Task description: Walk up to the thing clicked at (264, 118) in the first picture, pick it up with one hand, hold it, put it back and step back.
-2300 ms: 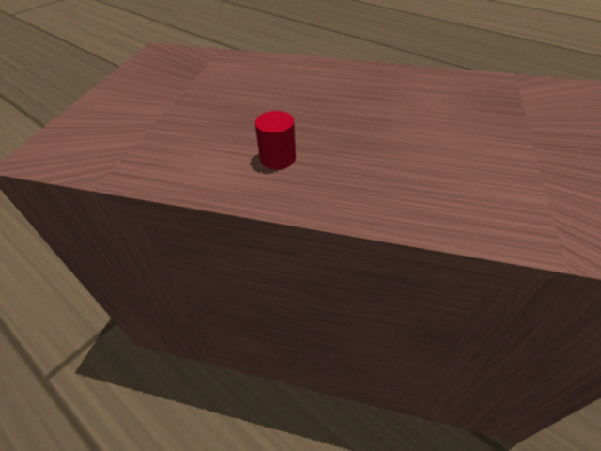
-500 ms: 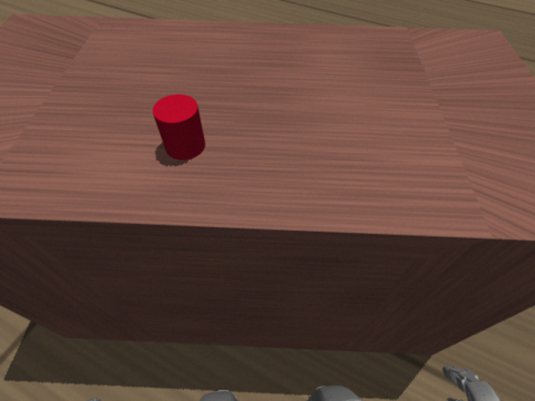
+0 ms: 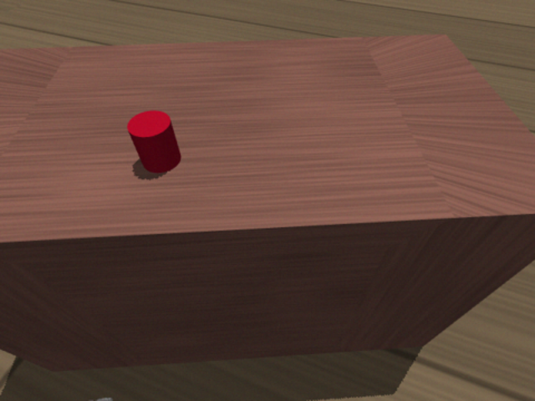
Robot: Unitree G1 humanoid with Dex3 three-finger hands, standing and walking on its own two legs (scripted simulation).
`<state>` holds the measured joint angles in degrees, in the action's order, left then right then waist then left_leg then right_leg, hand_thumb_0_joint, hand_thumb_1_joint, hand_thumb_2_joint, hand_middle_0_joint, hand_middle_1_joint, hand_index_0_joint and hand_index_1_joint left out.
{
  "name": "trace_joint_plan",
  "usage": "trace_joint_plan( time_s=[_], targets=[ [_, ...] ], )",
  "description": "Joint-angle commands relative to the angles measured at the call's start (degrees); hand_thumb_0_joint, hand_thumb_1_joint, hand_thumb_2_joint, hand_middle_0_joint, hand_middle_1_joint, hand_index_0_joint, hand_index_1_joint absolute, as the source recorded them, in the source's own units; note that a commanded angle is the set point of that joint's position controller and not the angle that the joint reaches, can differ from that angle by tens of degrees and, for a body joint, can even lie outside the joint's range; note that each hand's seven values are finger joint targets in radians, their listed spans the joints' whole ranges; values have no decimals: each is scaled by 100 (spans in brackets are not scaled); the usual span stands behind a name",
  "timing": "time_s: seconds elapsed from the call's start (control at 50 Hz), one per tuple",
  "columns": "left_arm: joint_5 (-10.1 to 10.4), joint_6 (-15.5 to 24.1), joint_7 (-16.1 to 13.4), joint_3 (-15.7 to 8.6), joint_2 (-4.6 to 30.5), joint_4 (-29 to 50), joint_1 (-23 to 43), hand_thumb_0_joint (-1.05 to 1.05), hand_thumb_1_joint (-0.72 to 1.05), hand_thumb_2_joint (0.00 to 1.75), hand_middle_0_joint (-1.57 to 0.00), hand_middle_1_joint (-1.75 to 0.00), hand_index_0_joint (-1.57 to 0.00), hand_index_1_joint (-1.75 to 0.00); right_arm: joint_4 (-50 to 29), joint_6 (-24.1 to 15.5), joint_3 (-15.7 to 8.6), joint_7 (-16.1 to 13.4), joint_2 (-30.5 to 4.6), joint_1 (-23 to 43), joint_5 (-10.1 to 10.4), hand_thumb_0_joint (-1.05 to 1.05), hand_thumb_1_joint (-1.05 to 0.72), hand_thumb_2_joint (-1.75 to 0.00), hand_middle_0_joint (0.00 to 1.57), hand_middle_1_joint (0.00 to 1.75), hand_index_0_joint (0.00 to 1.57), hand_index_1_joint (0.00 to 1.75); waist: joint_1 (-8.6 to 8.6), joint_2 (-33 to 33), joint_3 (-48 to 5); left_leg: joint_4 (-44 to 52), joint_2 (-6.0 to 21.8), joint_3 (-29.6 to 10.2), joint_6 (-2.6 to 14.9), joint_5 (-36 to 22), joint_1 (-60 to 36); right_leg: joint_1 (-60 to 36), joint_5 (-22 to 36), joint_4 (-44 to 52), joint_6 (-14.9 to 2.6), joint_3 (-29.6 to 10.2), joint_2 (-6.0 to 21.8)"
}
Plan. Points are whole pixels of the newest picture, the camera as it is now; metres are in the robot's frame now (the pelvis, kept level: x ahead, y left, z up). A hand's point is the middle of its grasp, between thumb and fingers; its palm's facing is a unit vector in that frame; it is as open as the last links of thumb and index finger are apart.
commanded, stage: walk up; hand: left
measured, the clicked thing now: (155, 142) +0.53 +0.21 +0.08
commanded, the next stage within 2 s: stand in 0.88 s
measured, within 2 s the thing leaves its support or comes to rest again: neither
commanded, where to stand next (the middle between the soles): +0.06 -0.01 m, yaw +1 degrees
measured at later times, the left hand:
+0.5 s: hand out of the picture +0.08 +0.25 -0.13, palm faces -0.02 -0.95 -0.32, open 7.4 cm
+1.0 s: hand out of the picture +0.08 +0.26 -0.13, palm faces -0.04 -0.94 -0.33, open 7.4 cm
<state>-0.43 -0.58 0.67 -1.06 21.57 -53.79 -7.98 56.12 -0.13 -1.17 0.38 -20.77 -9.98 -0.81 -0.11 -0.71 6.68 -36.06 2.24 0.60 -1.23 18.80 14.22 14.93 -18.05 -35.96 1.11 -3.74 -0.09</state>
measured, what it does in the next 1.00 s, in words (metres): stands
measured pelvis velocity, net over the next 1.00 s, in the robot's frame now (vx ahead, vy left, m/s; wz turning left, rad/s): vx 0.00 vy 0.01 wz -0.01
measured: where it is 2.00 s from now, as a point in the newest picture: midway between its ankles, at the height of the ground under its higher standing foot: outside the picture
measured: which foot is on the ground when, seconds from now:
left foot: down 0.00-1.00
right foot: down 0.00-1.00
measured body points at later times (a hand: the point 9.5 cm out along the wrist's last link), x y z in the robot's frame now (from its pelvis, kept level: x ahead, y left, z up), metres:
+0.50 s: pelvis +0.00 +0.00 +0.02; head +0.00 +0.00 +0.47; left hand +0.08 +0.30 -0.11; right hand +0.09 -0.30 -0.11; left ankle +0.01 +0.14 -0.73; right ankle +0.02 -0.14 -0.73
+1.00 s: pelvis +0.00 +0.01 +0.02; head +0.02 +0.00 +0.47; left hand +0.08 +0.30 -0.11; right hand +0.08 -0.30 -0.11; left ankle +0.01 +0.14 -0.73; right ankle +0.02 -0.14 -0.73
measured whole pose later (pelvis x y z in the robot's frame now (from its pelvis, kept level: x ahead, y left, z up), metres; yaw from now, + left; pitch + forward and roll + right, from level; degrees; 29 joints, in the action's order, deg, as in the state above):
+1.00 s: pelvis +0.00 +0.01 +0.02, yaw +0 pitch -2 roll +0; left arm -0.8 0.3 0.9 -0.1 19.5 -65.1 -5.9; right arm 65.1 -0.6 -0.9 0.6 -20.3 -5.6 -0.7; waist -0.2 0.3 3.0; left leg -19.5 1.5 1.6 -0.9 10.4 7.3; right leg 8.2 -9.5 -19.4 2.2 -4.4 1.0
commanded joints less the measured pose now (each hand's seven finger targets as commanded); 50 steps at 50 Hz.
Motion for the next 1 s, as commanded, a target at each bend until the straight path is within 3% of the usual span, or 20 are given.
trace_joint_plan(
  time_s=[0.0, 0.08, 0.18, 0.58, 0.8, 0.84, 0.88, 0.98],
  targets=[
    [54, 168, -45, -282, 1200, 124, 196, 0, 90, 90, -20, -30, -20, -30, -321, -181, -238, -54, -1256, 582, 53, 0, -90, -90, 20, 30, 20, 30, 92, 404, -587, 1311, 437, -620, 347, -62, 19, -259, 566, 949, -507, -587, 482],
    [30, 189, -37, -238, 1147, -114, 362, 0, 90, 90, -20, -30, -20, -30, -110, -193, -205, -38, -1221, 594, 70, 0, -90, -90, 20, 30, 20, 30, 36, 24, -604, 1455, 454, -548, 360, -168, -241, -292, 547, 1427, -458, -643, 523],
    [42, 216, -37, -227, 1120, -356, 487, 0, 90, 90, -20, -30, -20, -30, 138, -213, -179, -36, -1185, 594, 104, 0, -90, -90, 20, 30, 20, 30, -6, -181, -799, 1515, 449, -360, 285, -877, -745, -381, 1173, 1663, -387, -619, 590],
    [15, 172, -42, -171, 1008, -836, 459, 0, 90, 90, -20, -30, -20, -30, 486, -201, -186, -38, -1191, 905, 56, 0, -90, -90, 20, 30, 20, 30, 52, 122, -756, 2069, 563, -381, 267, -776, -827, -513, 1283, 1930, -231, -440, 540],
    [13, 176, -64, -179, 1012, -855, 473, 0, 90, 90, -20, -30, -20, -30, 536, -184, -211, -45, -1165, 774, 69, 0, -90, -90, 20, 30, 20, 30, -5, 37, -897, 2019, 552, -353, 254, -1122, -920, -640, 1559, 1851, -226, -418, 577],
    [11, 175, -71, -171, 1004, -847, 440, 0, 90, 90, -20, -30, -20, -30, 521, -178, -207, -43, -1163, 803, 66, 0, -90, -90, 20, 30, 20, 30, 18, 34, -850, 2002, 537, -341, 274, -1132, -900, -621, 1561, 1896, -201, -401, 561],
    [-33, 224, -92, -151, 1095, -844, 421, 0, 90, 90, -20, -30, -20, -30, 559, -155, -198, -44, -1150, 708, 21, 0, -90, -90, 20, 30, 20, 30, -37, -25, -800, 2016, 534, -404, 238, -849, -829, -588, 1134, 1968, -179, -419, 639],
    [-8, 243, -97, -148, 1099, -821, 379, 0, 90, 90, -20, -30, -20, -30, 575, -163, -178, -24, -1160, 695, 31, 0, -90, -90, 20, 30, 20, 30, -9, 0, -694, 2051, 511, -416, 229, -924, -827, -544, 1220, 1986, -177, -394, 640]
  ],
)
